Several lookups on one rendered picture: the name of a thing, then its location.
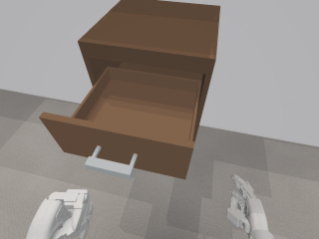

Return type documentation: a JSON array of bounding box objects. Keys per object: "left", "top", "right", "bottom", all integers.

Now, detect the left robot hand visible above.
[{"left": 26, "top": 189, "right": 94, "bottom": 239}]

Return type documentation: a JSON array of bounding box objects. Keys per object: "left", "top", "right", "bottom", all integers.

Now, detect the cabinet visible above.
[{"left": 78, "top": 0, "right": 220, "bottom": 142}]

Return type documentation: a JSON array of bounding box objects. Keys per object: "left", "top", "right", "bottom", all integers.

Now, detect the drawer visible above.
[{"left": 39, "top": 67, "right": 202, "bottom": 180}]

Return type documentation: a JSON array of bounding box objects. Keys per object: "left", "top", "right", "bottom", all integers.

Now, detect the right robot hand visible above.
[{"left": 226, "top": 174, "right": 269, "bottom": 236}]

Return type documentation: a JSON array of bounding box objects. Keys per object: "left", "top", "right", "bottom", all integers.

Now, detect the right robot forearm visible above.
[{"left": 248, "top": 229, "right": 275, "bottom": 239}]

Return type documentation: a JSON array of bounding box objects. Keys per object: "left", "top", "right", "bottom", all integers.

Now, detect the handle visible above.
[{"left": 85, "top": 145, "right": 138, "bottom": 179}]

